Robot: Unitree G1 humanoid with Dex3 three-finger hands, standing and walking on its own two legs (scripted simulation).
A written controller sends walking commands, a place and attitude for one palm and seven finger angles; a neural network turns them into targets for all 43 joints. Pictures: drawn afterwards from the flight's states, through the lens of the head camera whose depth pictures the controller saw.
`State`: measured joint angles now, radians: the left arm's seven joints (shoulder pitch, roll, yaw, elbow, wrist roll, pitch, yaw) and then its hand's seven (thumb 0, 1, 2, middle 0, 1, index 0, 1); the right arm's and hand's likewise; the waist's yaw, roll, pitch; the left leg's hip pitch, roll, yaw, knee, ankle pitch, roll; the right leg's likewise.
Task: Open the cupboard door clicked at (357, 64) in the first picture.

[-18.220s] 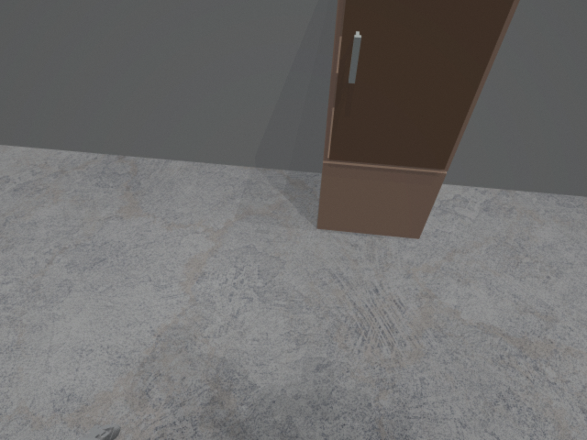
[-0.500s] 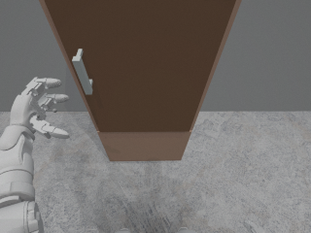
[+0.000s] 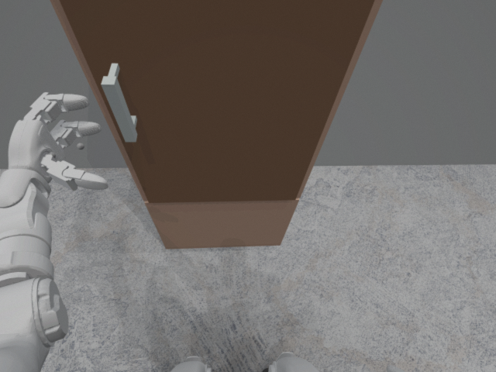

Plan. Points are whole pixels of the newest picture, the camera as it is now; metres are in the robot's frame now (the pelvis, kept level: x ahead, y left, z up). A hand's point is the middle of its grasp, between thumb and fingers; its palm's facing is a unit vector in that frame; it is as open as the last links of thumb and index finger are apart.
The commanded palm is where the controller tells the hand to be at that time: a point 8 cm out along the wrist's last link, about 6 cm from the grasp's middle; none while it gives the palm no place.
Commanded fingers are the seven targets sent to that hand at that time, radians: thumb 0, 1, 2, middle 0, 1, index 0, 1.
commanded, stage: move the hooked fingers beside the handle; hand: left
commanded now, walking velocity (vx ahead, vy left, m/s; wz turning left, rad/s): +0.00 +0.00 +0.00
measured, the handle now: (123, 104) +0.54 +0.22 +0.08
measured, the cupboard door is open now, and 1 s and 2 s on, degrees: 0 0 0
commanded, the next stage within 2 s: slide the fingers in behind the handle in 1.12 s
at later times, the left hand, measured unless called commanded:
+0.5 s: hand (91, 127) +0.48 +0.26 +0.08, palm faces +0.01 -1.00 -0.01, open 14.0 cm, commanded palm +0.46 +0.30 +0.08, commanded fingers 0.00 -0.50 0.30 -0.30 -1.20 -0.30 -1.20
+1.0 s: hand (85, 131) +0.47 +0.26 +0.08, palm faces +0.04 -1.00 +0.00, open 14.0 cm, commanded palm +0.45 +0.31 +0.08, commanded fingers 0.00 -0.50 0.30 -0.30 -1.20 -0.30 -1.20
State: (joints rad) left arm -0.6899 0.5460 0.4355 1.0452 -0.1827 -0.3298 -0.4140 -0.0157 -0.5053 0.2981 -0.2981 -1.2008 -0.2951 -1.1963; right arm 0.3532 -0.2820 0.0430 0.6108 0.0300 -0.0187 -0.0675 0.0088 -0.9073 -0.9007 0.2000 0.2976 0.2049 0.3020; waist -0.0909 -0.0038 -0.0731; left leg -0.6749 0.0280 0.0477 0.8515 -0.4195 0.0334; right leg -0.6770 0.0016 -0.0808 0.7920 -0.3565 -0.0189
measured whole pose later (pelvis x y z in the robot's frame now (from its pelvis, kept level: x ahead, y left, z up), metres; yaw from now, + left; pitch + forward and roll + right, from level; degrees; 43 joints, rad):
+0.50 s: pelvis +0.01 +0.00 -0.01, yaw -2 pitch +18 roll -2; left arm -0.81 0.66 0.49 1.19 -0.15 -0.32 -0.44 -0.01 -0.50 0.30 -0.30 -1.20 -0.29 -1.20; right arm 0.44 -0.29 0.04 0.60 0.02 0.07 -0.05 0.01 -0.91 -0.90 0.20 0.30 0.20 0.30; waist -0.15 0.01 -0.09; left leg -0.77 0.05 0.06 0.89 -0.44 0.03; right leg -0.77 0.02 -0.07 0.81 -0.36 -0.02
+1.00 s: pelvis +0.01 +0.01 -0.01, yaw -1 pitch +17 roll -3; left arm -0.80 0.60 0.47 1.14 -0.15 -0.36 -0.41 -0.02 -0.51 0.30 -0.30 -1.20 -0.29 -1.20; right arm 0.37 -0.28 0.05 0.59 0.02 0.07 -0.05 0.01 -0.91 -0.90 0.20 0.30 0.20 0.30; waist -0.12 0.00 -0.09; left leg -0.76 0.04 0.04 0.91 -0.45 0.04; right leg -0.75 0.01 -0.08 0.82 -0.37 -0.01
